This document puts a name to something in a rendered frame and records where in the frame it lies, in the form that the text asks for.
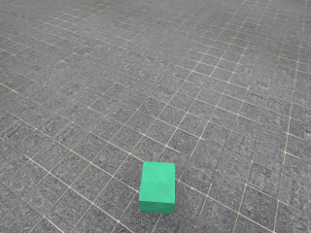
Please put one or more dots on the carton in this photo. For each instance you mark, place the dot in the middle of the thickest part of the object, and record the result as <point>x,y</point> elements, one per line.
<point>157,188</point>

